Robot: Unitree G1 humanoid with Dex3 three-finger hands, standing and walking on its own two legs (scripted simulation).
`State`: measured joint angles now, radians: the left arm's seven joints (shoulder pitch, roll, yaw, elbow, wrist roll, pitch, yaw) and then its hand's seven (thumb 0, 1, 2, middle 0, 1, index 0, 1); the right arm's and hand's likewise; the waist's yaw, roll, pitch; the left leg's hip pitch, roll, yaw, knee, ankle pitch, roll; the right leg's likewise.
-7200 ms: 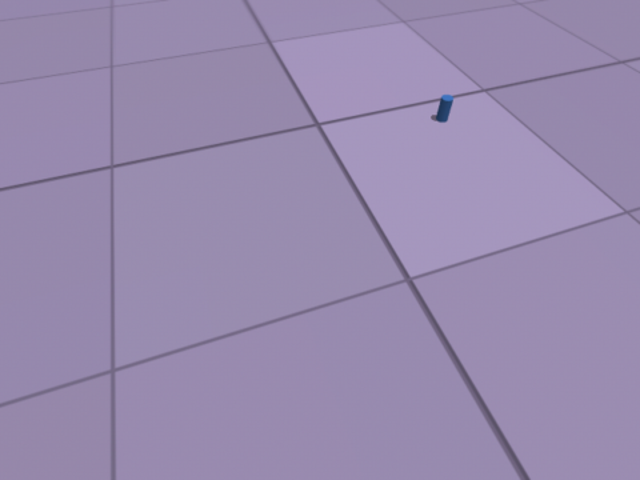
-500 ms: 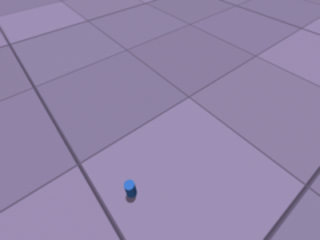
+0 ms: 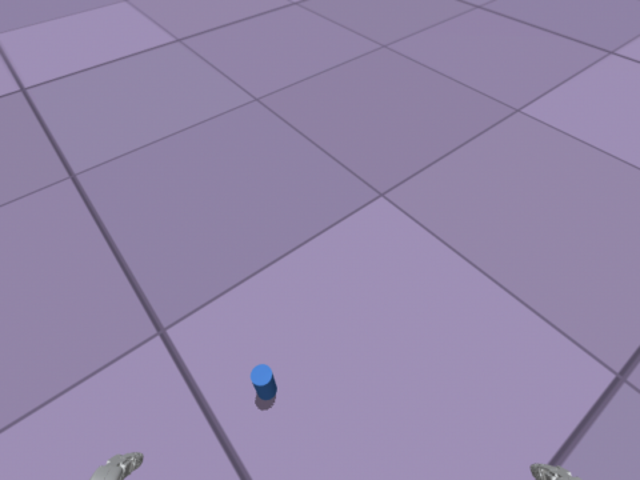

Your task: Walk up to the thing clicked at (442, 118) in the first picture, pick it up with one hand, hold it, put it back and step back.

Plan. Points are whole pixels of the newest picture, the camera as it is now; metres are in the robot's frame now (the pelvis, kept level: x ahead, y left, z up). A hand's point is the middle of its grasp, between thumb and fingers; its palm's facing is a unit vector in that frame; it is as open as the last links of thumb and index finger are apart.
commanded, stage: walk up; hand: left
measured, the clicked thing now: (264, 382) +0.47 +0.21 -0.71
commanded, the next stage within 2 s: stand in 0.62 s
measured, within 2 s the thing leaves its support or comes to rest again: neither
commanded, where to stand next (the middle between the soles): +0.08 -0.02 m, yaw +0 degrees
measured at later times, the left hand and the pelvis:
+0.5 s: hand out of the picture +0.08 +0.26 -0.15, palm faces +0.01 -0.94 -0.35, open 7.4 cm; pelvis +0.00 +0.01 +0.00, yaw +0 degrees
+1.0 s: hand out of the picture +0.07 +0.25 -0.15, palm faces -0.02 -0.94 -0.33, open 7.4 cm; pelvis -0.01 +0.00 +0.01, yaw +0 degrees
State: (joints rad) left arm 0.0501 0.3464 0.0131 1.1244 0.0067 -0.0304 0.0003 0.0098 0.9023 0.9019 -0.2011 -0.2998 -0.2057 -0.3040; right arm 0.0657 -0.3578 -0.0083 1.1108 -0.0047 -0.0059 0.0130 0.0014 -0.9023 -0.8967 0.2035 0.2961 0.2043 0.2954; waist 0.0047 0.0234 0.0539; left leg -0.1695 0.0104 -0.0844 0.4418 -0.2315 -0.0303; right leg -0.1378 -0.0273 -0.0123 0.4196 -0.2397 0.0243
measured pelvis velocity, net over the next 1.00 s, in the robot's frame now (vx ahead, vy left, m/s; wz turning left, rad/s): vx -0.01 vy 0.00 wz -0.01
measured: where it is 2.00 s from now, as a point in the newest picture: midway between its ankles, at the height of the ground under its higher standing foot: outside the picture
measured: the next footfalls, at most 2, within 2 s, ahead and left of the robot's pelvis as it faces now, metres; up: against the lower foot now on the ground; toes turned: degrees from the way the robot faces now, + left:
none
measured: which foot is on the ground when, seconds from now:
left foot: down 0.00-1.00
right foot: down 0.00-1.00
